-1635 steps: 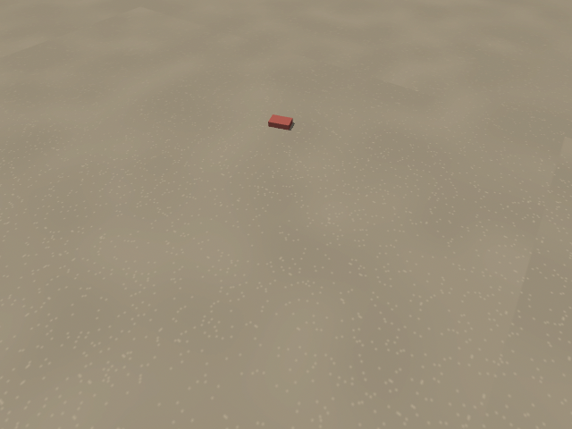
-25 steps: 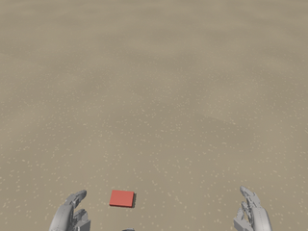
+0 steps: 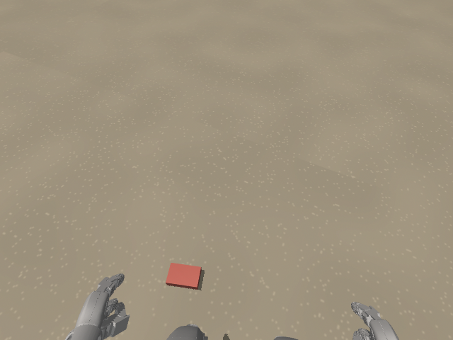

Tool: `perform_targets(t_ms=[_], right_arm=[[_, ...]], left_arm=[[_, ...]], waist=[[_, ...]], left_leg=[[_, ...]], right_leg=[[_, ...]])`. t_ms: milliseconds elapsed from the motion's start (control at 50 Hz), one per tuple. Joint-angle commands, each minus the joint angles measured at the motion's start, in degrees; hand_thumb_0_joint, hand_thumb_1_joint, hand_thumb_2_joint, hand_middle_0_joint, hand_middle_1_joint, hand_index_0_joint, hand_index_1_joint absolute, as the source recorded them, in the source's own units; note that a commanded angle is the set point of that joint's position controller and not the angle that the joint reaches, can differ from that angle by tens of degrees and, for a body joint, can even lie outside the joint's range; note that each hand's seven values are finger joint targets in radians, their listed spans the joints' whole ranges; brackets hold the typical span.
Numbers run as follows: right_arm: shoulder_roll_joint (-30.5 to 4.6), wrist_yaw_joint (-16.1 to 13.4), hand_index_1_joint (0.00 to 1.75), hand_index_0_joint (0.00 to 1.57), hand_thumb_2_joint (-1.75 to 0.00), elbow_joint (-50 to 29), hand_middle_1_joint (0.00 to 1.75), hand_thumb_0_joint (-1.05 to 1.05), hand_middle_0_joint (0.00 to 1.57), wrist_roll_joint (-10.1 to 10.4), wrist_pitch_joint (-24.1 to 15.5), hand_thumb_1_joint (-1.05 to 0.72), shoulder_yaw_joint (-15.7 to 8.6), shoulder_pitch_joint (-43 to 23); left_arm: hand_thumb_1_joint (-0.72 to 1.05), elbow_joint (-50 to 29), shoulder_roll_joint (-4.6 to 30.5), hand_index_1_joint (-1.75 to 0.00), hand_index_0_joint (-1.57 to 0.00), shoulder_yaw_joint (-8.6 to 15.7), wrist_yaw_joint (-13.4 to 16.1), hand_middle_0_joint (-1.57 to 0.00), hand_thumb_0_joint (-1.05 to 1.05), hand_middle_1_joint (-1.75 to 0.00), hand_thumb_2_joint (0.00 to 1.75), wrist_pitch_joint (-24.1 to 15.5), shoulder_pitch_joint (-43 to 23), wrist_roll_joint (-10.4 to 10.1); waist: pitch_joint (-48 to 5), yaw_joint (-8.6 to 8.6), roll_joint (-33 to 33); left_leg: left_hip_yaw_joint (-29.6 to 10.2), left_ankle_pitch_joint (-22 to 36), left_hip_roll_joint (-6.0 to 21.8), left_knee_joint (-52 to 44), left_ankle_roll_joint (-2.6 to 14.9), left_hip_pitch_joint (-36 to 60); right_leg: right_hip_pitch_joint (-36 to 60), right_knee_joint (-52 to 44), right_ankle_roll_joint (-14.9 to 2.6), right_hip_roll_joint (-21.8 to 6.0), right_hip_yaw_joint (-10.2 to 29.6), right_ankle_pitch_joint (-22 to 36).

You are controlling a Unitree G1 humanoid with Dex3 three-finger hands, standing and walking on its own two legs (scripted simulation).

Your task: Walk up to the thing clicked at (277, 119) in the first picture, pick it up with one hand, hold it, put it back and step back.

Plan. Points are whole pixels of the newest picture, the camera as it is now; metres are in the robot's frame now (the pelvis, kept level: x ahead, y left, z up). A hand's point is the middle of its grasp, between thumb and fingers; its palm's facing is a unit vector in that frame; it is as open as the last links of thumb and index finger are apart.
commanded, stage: stand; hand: left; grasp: from above
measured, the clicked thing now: (184, 275) +0.43 +0.22 -0.72
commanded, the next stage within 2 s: none
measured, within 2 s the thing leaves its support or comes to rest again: neither
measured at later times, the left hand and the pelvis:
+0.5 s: hand out of the picture +0.05 +0.25 -0.12, palm faces +0.05 -0.95 -0.32, open 7.4 cm; pelvis +0.00 +0.02 +0.04, yaw +0 degrees
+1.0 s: hand out of the picture +0.03 +0.25 -0.12, palm faces +0.03 -0.94 -0.33, open 7.4 cm; pelvis +0.00 +0.00 +0.05, yaw +0 degrees
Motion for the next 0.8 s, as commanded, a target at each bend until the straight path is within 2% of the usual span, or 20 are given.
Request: perform_targets(t_ms=[0,40,100,180,320,380,540,580,640,700,780], right_arm=[[-9.2,0.9,0.3,0.2,-0.9,-2.84,0.3,0.0,0.2,1.58,-0.93,-0.9,-4.94,-2.1],[-8.97,1.07,0.3,0.2,-0.9,-1.31,0.3,0.0,0.2,1.3,-0.31,-0.9,-4.88,-2.43],[-9.68,0.73,0.3,0.2,-0.9,0.89,0.3,0.0,0.2,1.22,0.32,-0.9,-4.93,-2.72],[-10.28,0.19,0.3,0.2,-0.9,4.23,0.3,0.0,0.2,1.6,0.85,-0.9,-4.91,-1.85],[-11.15,-0.32,0.3,0.2,-0.9,8.88,0.3,0.0,0.2,2.16,1.59,-0.9,-4.52,-2.74],[-11.14,-0.45,0.3,0.2,-0.9,10.85,0.3,0.0,0.2,2.54,1.67,-0.9,-4.3,-1.9],[-12.12,-0.18,0.3,0.2,-0.9,13.74,0.3,0.0,0.2,2.56,2.44,-0.9,-4.37,-3.57],[-11.91,0.02,0.3,0.2,-0.9,13.88,0.3,0.0,0.2,2.66,2.46,-0.9,-4.35,-4.55],[-11.68,0.22,0.3,0.2,-0.9,14.52,0.3,0.0,0.2,2.76,2.41,-0.9,-4.25,-4.27],[-12.12,0.38,0.3,0.2,-0.9,15.06,0.3,0.0,0.2,2.79,2.56,-0.9,-4.17,-4.39],[-12.19,0.45,0.3,0.2,-0.9,15.81,0.3,0.0,0.2,2.84,2.49,-0.9,-3.8,-3.93]], left_arm=[[0.9,3.5,8.36,-0.3,-0.2,4.23,0.58,-0.2,0.0,-0.3,0.9,-5.22,-1.67,-0.1],[0.9,7.2,8.45,-0.3,-0.2,4.34,0.76,-0.2,0.0,-0.3,0.9,-5.91,-3.4,0.15],[0.9,12.53,8.09,-0.3,-0.2,4.15,0.65,-0.2,0.0,-0.3,0.9,-6.83,-3.24,-0.02],[0.9,18.72,8.52,-0.3,-0.2,4.13,0.74,-0.2,0.0,-0.3,0.9,-7.5,-2.76,-0.36],[0.9,26.9,8.74,-0.3,-0.2,3.52,0.79,-0.2,0.0,-0.3,0.9,-7.49,-2.83,-0.79],[0.9,29.17,9.53,-0.3,-0.2,3.37,0.78,-0.2,0.0,-0.3,0.9,-7.7,-3.66,-0.88],[0.9,34.07,9.81,-0.3,-0.2,2.93,0.38,-0.2,0.0,-0.3,0.9,-7.29,-3.7,-0.71],[0.9,34.89,9.97,-0.3,-0.2,2.88,0.31,-0.2,0.0,-0.3,0.9,-7.58,-3.31,-0.74],[0.9,35.42,10.69,-0.3,-0.2,2.93,0.28,-0.2,0.0,-0.3,0.9,-7.89,-4.35,-0.82],[0.9,35.98,10.89,-0.3,-0.2,2.86,0.2,-0.2,0.0,-0.3,0.9,-7.98,-4.8,-0.78],[0.9,36.59,11.36,-0.3,-0.2,2.89,0.11,-0.2,0.0,-0.3,0.9,-8.05,-5.36,-1.0]], waist=[[-7.26,0.72,0.97],[-6.18,0.12,1.74],[-4.09,0.26,3.6],[-3.44,0.03,3.12],[-0.59,-0.07,3.64],[-0.45,-0.66,1.92],[4.52,-0.4,3.38],[3.61,-0.07,2.71],[3.34,-0.55,1.31],[3.72,-0.75,1.81],[3.13,-0.93,2.3]], left_leg=[[-3.57,12.87,1.53,-9.82,4.17,9.71],[-4.29,11.39,2.08,-12.57,4.19,10.2],[-6.12,12.01,3.55,-16.7,4.44,10.35],[-6.2,17.21,4.0,-19.12,4.04,13.94],[-6.8,16.67,4.96,-26.04,3.33,17.68],[-5.84,19.99,4.71,-26.84,2.73,20.18],[-7.51,4.4,5.21,-33.94,2.26,16.97],[-7.23,5.68,5.17,-33.73,2.29,17.97],[-6.56,8.0,4.94,-33.17,2.13,19.12],[-6.48,7.09,4.79,-33.1,2.08,18.95],[-6.35,8.93,5.0,-33.37,2.05,19.09]], right_leg=[[5.44,-13.82,-2.9,-3.07,5.83,12.54],[6.24,-14.71,-2.49,-2.81,5.38,11.63],[9.42,-16.15,-1.78,-1.89,3.75,13.95],[12.37,-19.36,-1.88,-2.46,3.84,18.21],[16.07,-25.8,-1.46,-2.81,3.57,18.01],[17.26,-27.99,-1.27,-3.52,4.18,20.11],[17.66,-31.25,-0.82,-2.84,3.51,13.22],[17.92,-32.13,-0.84,-3.22,3.8,13.62],[17.72,-33.57,-0.85,-3.76,4.5,12.9],[17.43,-34.48,-0.58,-3.73,4.4,11.79],[18.29,-34.69,-0.76,-4.08,4.81,13.94]])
